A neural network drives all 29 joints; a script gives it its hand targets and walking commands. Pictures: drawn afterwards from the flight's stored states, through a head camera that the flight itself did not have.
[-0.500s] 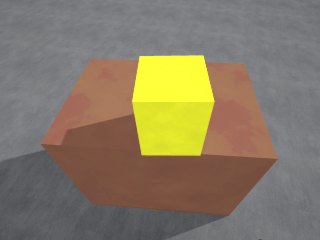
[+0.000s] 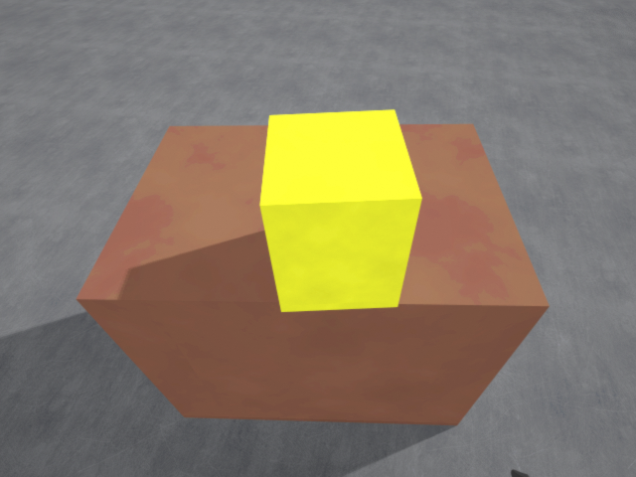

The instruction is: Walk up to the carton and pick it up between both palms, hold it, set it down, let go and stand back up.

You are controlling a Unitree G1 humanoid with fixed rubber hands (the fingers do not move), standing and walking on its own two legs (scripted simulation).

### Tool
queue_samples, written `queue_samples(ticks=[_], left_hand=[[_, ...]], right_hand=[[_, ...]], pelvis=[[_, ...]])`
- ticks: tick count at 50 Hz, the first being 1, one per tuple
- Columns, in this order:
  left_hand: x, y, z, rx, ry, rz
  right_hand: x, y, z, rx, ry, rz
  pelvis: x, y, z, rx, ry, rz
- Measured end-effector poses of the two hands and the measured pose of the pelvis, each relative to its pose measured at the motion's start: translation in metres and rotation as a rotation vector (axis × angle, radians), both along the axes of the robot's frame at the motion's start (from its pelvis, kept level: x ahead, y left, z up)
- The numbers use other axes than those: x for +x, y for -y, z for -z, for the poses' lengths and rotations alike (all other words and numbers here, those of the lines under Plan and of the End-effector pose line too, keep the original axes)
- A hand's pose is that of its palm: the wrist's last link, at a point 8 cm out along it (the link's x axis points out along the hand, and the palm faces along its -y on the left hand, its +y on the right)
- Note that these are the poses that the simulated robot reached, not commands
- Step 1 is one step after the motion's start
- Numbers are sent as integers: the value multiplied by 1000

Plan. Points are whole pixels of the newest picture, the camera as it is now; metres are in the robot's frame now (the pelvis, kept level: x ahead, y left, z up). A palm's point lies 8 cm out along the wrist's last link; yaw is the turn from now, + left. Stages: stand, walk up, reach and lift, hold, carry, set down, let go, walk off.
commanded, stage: walk up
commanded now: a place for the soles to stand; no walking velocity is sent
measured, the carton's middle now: (335, 214) +0.51 +0.00 +0.03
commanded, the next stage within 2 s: reach and lift in 1.84 s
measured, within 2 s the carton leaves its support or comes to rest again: neither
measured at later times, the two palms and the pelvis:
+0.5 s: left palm out of the picture +0.09 +0.24 -0.10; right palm out of the picture +0.04 -0.28 -0.12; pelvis +0.03 -0.02 +0.00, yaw -2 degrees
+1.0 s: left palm out of the picture +0.12 +0.25 -0.11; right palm out of the picture +0.16 -0.25 -0.09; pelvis +0.06 +0.00 +0.00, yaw +1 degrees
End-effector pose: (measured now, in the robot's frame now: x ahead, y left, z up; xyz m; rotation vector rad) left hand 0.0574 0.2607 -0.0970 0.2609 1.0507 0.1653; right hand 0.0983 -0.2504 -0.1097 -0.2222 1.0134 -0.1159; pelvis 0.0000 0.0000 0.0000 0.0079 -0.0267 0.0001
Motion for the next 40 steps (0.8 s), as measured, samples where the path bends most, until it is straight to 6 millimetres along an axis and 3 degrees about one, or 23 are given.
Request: queue_samples(ticks=[13,18,22,25,28,33,40], left_hand=[[18,4,0,-14,49,43],[23,4,5,-4,24,56],[32,14,5,0,26,70],[36,21,2,-4,28,56],[35,23,-2,3,-8,50],[32,12,3,3,-70,28],[56,-1,21,-28,-43,-7]], right_hand=[[-9,6,-4,-20,21,24],[-31,13,3,-29,-20,60],[-55,26,11,-24,-118,99],[-59,31,13,-27,-190,95],[-45,29,7,-29,-188,75],[-4,15,-1,-24,-101,42],[40,-3,-9,-36,10,26]], pelvis=[[-2,-1,2,5,4,20],[7,3,5,-2,8,45],[17,15,6,-18,18,36],[25,19,3,-10,10,39],[31,17,-4,0,9,35],[39,9,-5,-5,14,37],[52,0,3,-7,30,31]])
